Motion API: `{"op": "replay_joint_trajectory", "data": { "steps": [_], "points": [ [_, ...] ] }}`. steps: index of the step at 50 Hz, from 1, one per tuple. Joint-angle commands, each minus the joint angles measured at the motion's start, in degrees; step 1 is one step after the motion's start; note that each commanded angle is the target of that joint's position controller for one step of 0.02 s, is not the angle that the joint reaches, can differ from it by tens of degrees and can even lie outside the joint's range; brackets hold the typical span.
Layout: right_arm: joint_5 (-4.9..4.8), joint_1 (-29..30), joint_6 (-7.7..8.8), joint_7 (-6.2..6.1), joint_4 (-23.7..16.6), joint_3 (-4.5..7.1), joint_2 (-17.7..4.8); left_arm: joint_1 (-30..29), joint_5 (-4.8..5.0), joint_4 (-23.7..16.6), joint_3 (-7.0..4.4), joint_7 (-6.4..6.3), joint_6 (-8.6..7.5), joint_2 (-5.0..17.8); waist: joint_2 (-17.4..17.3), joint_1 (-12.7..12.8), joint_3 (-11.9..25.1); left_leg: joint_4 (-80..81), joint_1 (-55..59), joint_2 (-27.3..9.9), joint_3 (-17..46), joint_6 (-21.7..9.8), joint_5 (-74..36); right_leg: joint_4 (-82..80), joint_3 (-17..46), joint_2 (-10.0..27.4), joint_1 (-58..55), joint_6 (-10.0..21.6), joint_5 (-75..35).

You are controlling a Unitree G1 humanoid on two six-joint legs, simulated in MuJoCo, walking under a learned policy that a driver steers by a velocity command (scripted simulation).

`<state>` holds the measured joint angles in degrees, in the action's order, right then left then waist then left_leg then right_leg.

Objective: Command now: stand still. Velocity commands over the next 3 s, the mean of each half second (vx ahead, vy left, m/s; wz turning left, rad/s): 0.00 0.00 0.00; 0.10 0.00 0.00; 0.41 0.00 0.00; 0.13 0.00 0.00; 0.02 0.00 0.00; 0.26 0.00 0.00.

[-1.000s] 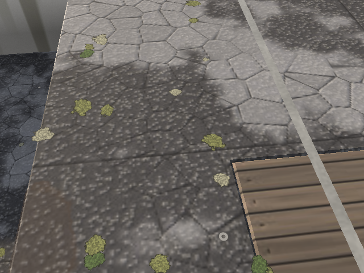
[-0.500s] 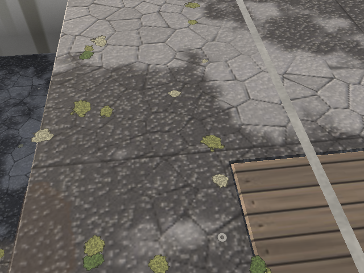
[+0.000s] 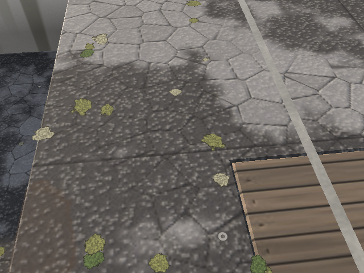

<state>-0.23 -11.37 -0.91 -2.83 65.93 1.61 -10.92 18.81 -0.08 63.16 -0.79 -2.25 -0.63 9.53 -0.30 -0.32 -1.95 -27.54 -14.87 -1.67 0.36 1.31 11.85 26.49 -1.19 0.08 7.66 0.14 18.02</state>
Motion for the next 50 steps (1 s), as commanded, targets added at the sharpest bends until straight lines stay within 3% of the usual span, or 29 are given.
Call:
{"op": "replay_joint_trajectory", "data": {
  "steps": [1,37,39,41,42,43,44,45,47,49,50],
  "points": [
    [-0.02,-2.1,0.28,-0.16,-1.1,0.71,-5.4,5.0,0.02,-0.5,-0.72,-0.14,-0.23,4.9,0.4,0.0,-1.3,3.0,4.7,-0.4,0.3,-1.9,-7.7,-6.1,1.1,1.3,7.1,0.7,-7.1],
    [-0.18,-4.8,0.36,-0.27,-1.9,0.66,-4.5,8.0,0.16,-1.0,-0.61,-0.19,-0.46,3.8,0.5,0.1,-1.9,2.2,4.5,-0.3,0.2,-1.9,-8.3,-5.5,1.0,1.3,7.5,0.7,-7.4],
    [-0.44,-5.9,0.25,-0.33,-1.3,0.67,-4.0,9.6,0.58,-0.3,-0.92,-0.43,-0.20,4.3,1.7,0.3,-1.4,0.0,3.6,2.2,-2.5,-2.2,6.6,-6.4,1.1,0.7,7.8,2.1,7.8],
    [-0.73,-4.5,0.83,-0.26,-2.3,1.01,-4.3,9.2,1.23,-1.6,-1.87,-0.80,-0.22,7.1,4.8,1.1,-6.0,-5.2,-4.3,4.0,-4.5,-3.0,20.7,-9.7,7.2,4.6,10.1,5.8,26.1],
    [-0.76,-2.3,1.72,0.10,-3.5,0.84,-3.4,11.0,1.58,-1.7,-2.42,-0.77,-0.67,8.7,7.5,2.3,-7.9,-10.0,-8.8,4.1,-5.3,-3.1,18.9,-13.1,13.5,9.1,9.1,8.4,30.9],
    [-0.93,-1.0,2.82,0.72,-4.5,0.56,-2.1,11.3,1.90,-1.9,-3.26,-0.65,-1.29,10.9,11.1,2.8,-9.6,-16.5,-12.5,3.0,-5.4,-3.6,14.2,-16.6,21.0,15.0,8.1,11.5,32.6],
    [-1.11,0.6,3.87,1.34,-5.6,0.50,-2.1,10.9,1.87,-2.3,-3.65,-0.57,-1.89,11.5,11.4,3.0,-11.4,-20.9,-15.8,0.4,-3.1,-4.5,13.4,-18.4,25.8,18.9,8.2,13.8,30.8],
    [-1.55,1.4,4.77,1.87,-6.5,0.64,-2.5,9.8,1.45,-2.9,-3.53,-0.40,-2.49,10.7,10.8,2.5,-12.3,-22.5,-18.9,-1.3,-1.5,-5.4,15.9,-18.4,26.8,20.1,6.6,14.2,26.4],
    [-2.26,-0.4,6.14,2.61,-6.9,0.94,-3.2,6.6,1.96,-4.1,-3.42,0.15,-2.99,9.7,8.9,0.2,-11.0,-13.4,-15.3,-2.2,-1.6,-6.8,16.8,-15.3,20.6,17.4,4.6,11.3,17.6],
    [-1.89,-10.5,6.47,2.91,-2.2,2.05,-3.5,4.2,2.30,-5.0,-3.40,0.61,-2.55,9.9,5.7,-3.8,-6.2,-2.4,6.3,3.7,-7.7,-5.5,4.4,-8.0,10.8,10.4,12.9,8.0,10.2],
    [-1.49,-17.1,6.27,2.95,-0.2,3.06,-4.9,2.5,2.03,-5.8,-3.15,0.70,-2.82,9.7,2.9,-6.7,-3.6,-0.9,14.9,2.9,-4.5,-5.5,2.6,1.1,6.7,7.2,17.2,6.3,0.9]
  ]
}}
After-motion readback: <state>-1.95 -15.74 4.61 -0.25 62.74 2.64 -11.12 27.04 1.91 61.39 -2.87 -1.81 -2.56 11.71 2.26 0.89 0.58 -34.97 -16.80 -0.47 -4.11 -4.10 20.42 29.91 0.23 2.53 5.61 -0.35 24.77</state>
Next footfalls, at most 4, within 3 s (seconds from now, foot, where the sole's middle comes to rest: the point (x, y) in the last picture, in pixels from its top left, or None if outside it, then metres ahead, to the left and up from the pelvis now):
1.48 right None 0.48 -0.09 -0.78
1.88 left None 0.51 0.14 -0.78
2.86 left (145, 253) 0.58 0.17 -0.78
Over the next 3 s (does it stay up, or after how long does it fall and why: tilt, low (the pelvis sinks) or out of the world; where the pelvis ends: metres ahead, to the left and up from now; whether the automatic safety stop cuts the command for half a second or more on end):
stays up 0.56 0.08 0.00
